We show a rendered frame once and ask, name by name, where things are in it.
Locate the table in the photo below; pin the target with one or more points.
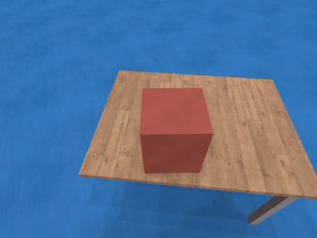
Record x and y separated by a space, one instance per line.
254 149

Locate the carton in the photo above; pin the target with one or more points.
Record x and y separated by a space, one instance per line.
175 130

